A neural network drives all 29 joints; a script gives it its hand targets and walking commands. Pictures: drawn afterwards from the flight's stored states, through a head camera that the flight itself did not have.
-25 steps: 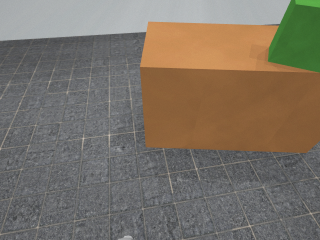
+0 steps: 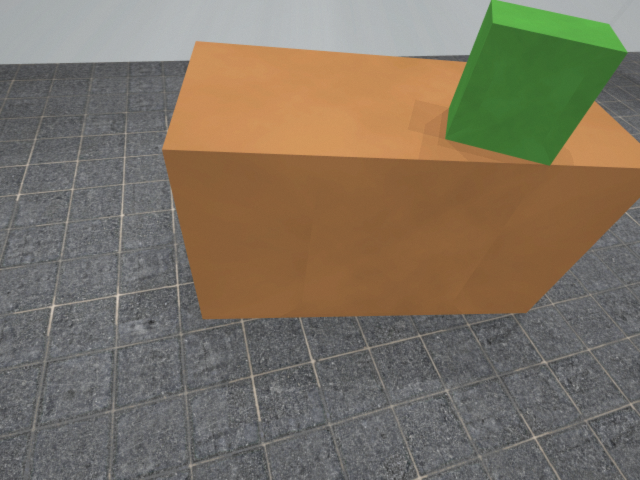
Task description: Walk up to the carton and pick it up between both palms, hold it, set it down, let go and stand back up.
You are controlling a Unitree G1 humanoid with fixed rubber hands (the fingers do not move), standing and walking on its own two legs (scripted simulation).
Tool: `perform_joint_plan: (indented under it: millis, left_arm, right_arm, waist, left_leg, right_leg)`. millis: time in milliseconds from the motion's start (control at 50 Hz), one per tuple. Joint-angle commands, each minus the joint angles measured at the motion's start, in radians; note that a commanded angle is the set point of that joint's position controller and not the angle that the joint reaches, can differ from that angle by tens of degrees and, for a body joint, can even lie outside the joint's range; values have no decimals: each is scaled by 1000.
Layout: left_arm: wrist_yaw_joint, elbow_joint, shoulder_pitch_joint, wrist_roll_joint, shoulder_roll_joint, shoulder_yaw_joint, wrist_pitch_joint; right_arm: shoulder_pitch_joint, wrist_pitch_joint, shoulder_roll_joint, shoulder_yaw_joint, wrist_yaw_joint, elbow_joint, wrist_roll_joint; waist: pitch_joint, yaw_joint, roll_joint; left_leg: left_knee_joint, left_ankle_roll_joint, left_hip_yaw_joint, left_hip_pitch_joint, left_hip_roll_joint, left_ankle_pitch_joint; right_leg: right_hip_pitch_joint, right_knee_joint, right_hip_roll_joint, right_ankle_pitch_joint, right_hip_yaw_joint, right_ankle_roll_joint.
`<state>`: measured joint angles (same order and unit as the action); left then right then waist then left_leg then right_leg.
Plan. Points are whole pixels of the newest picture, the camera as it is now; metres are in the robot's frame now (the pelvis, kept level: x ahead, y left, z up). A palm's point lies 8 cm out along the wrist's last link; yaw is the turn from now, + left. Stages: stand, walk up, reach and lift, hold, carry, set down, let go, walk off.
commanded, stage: walk up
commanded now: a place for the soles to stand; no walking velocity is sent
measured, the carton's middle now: (521, 85) +0.92 -0.47 +0.09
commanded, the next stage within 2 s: none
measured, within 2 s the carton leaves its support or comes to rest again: neither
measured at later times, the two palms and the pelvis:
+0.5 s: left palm (171, 454) +0.19 +0.19 -0.10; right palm out of the picture +0.08 -0.46 -0.05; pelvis +0.08 -0.11 +0.01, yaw -4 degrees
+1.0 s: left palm (299, 407) +0.25 +0.02 -0.09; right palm out of the picture +0.16 -0.62 -0.07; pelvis +0.16 -0.28 +0.01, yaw -3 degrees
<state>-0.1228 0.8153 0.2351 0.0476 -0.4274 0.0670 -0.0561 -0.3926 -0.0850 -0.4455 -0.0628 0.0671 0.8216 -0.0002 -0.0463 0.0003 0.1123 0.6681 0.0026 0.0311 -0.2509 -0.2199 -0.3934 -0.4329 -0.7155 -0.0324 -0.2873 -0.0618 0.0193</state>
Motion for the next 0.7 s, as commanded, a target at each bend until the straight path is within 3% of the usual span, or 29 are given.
perform_joint_plan:
  millis: [0, 20, 40, 60, 80, 120, 140, 160, 200, 240, 260, 280, 300, 320, 340, 360, 380, 420, 460, 480, 520, 540, 560, 580, 600, 620, 640, 660, 680]
  left_arm:
    - [36, -59, 164, 1, -378, 141, 44]
    - [44, -92, 100, -14, -343, 138, 40]
    - [49, -97, 95, -7, -297, 131, 38]
    - [50, -108, 50, -3, -257, 114, 39]
    - [49, -117, 34, -2, -225, 99, 42]
    - [46, -127, 36, 7, -186, 82, 41]
    - [47, -140, 13, 18, -183, 76, 39]
    - [43, -148, 1, 19, -164, 69, 41]
    - [41, -165, -38, 22, -164, 64, 36]
    - [35, -181, -89, 20, -159, 62, 27]
    - [29, -191, -119, 16, -172, 65, 24]
    - [25, -194, -129, 11, -148, 57, 23]
    - [30, -205, -120, 8, -118, 51, 29]
    - [29, -208, -115, 13, -102, 54, 30]
    - [41, -185, -103, 21, -198, 82, 14]
    - [39, -171, -75, 21, -228, 91, 8]
    - [35, -173, -83, 23, -229, 94, 9]
    - [21, -153, -96, 21, -220, 105, 13]
    - [9, -159, -95, 20, -193, 102, 7]
    - [1, -150, -101, 20, -183, 99, 3]
    - [4, -164, -111, 11, -181, 97, 10]
    - [3, -155, -103, 13, -190, 100, 10]
    - [2, -151, -91, 7, -190, 106, 15]
    - [6, -137, -38, 8, -187, 105, 22]
    - [13, -91, 60, 4, -178, 111, 30]
    - [25, -37, 175, 5, -208, 130, 37]
    - [40, -22, 229, 22, -283, 142, 41]
    - [48, -65, 166, 15, -349, 144, 48]
    - [53, -97, 96, -11, -364, 149, 47]
  right_arm:
    - [54, 5, -162, -45, 29, -64, 4]
    - [62, 12, -205, -52, 35, -49, 6]
    - [67, 9, -215, -49, 29, -45, 15]
    - [43, 3, -211, -47, 24, -30, 8]
    - [-2, -8, -206, -44, 22, -6, 3]
    - [-46, -16, -188, -37, 20, 1, 1]
    - [-58, -20, -181, -39, 22, 12, 6]
    - [-60, -24, -178, -36, 22, 18, 8]
    - [-67, -28, -169, -36, 25, 24, 6]
    - [-146, -39, -165, -42, 29, 52, 5]
    - [-204, -40, -171, -54, 33, 70, 4]
    - [-232, -37, -199, -65, 38, 74, -11]
    - [-261, -38, -236, -82, 47, 65, -20]
    - [-259, -37, -314, -106, 54, 50, -43]
    - [-180, -33, -370, -113, 58, 15, -21]
    - [-80, -34, -385, -121, 59, -11, -18]
    - [-42, -38, -365, -115, 59, -17, -15]
    - [-66, -38, -295, -92, 48, -13, -14]
    - [-98, -38, -332, -97, 39, -6, -24]
    - [-101, -38, -337, -100, 36, -5, -28]
    - [-68, -37, -358, -109, 34, -18, -27]
    - [-56, -36, -366, -111, 30, -21, -29]
    - [-29, -34, -372, -117, 28, -29, -35]
    - [8, -27, -358, -110, 26, -29, -33]
    - [46, -23, -328, -102, 24, -37, -29]
    - [31, -15, -260, -82, 24, -28, -35]
    - [5, -6, -144, -43, 23, -31, -32]
    - [44, 5, -140, -43, 36, -64, -14]
    - [49, 16, -208, -62, 46, -52, 6]
  waist:
    - [56, 132, 291]
    - [32, 103, 165]
    - [-11, 94, 67]
    - [-26, 58, 17]
    - [25, 38, 43]
    - [67, 40, 85]
    - [82, 38, 111]
    - [85, 43, 101]
    - [53, 35, 100]
    - [55, -1, 80]
    - [81, -38, 66]
    - [91, -63, -22]
    - [126, -81, -124]
    - [100, -74, -267]
    - [68, -54, -129]
    - [-1, -11, -132]
    - [-13, 0, -92]
    - [-36, 0, -77]
    - [-8, -27, -193]
    - [-9, -35, -215]
    - [-24, -30, -282]
    - [-5, -36, -318]
    - [17, -19, -372]
    - [50, 17, -371]
    - [82, 70, -334]
    - [132, 127, -134]
    - [107, 164, 146]
    - [24, 139, 244]
    - [11, 118, 108]
  left_leg:
    - [499, 36, -24, -509, 238, -300]
    - [522, 43, -76, -488, 190, -243]
    - [479, 32, -82, -473, 156, -144]
    - [430, 31, -28, -454, 148, -116]
    - [363, 35, -2, -398, 145, -117]
    - [251, 34, 36, -335, 180, -112]
    - [217, 31, 61, -314, 190, -105]
    - [184, 30, 69, -282, 196, -62]
    - [111, 42, 81, -222, 200, 27]
    - [-57, 46, 111, -70, 215, 153]
    - [-140, 45, 111, 47, 222, 231]
    - [-165, 55, 69, 175, 222, 230]
    - [-255, 110, -156, 263, 106, 92]
    - [-346, 225, -558, 276, -136, -12]
    - [-411, 310, -718, 175, -265, -169]
    - [-425, 343, -692, 122, -293, -225]
    - [-398, 337, -644, 69, -278, -183]
    - [-332, 247, -475, 0, -133, -33]
    - [-301, 220, -343, -17, -86, -3]
    - [-290, 214, -299, -20, -71, 7]
    - [-261, 222, -281, -18, -107, 66]
    - [-257, 216, -266, -24, -103, 14]
    - [-223, 204, -223, -37, -94, 41]
    - [-188, 176, -166, -81, -74, 92]
    - [-70, 135, -92, -161, -38, 152]
    - [191, 97, -7, -256, 42, 112]
    - [418, 52, 36, -444, 164, -219]
    - [530, 29, -16, -598, 243, -280]
    - [569, 34, -125, -553, 210, -204]
  right_leg:
    - [377, 470, -225, -39, -552, 121]
    - [319, 470, -224, -93, -567, 150]
    - [305, 406, -191, -30, -401, 138]
    - [310, 352, -169, 109, -314, 171]
    - [313, 309, -149, 245, -243, 202]
    - [317, 290, -142, 391, -214, 222]
    - [305, 288, -140, 411, -216, 242]
    - [287, 289, -150, 426, -189, 253]
    - [205, 277, -140, 382, -171, 247]
    - [140, 227, -89, 255, -109, 204]
    - [89, 171, -61, 191, -76, 177]
    - [0, 75, -25, 192, -48, 145]
    - [-87, -91, 8, 126, -21, 88]
    - [-277, -296, 63, -199, -9, 13]
    - [-282, -436, 32, -271, -81, -20]
    - [-323, -496, -15, -243, -110, -28]
    - [-305, -510, -50, -223, -136, -26]
    - [-220, -431, -48, -147, -124, -22]
    - [-186, -339, -41, -121, -76, -25]
    - [-168, -306, -31, -132, -46, -21]
    - [-162, -187, -64, -168, -53, -39]
    - [-122, -160, -53, -200, -26, -30]
    - [-66, -89, -52, -208, -10, -28]
    - [57, -14, -49, -156, 19, -21]
    - [222, 115, -25, -37, 47, -24]
    - [416, 194, 10, -12, 39, -35]
    - [475, 318, -92, -94, -147, -35]
    - [352, 479, -247, -247, -477, 36]
    - [287, 502, -290, -293, -572, 130]
